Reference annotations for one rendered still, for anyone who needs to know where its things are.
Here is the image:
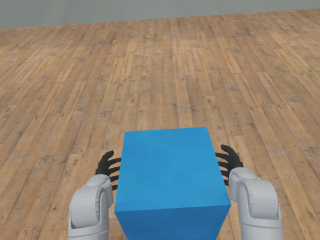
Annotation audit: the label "left robot hand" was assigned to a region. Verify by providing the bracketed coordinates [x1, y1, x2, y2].
[95, 150, 121, 191]

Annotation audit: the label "right robot forearm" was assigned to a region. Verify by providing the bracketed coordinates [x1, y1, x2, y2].
[228, 167, 285, 240]

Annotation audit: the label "left robot forearm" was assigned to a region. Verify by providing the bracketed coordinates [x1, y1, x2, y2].
[67, 174, 114, 240]

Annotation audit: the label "right robot hand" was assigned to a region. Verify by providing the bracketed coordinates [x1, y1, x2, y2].
[215, 144, 243, 186]

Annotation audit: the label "carton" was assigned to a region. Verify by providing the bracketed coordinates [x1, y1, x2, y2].
[114, 127, 231, 240]

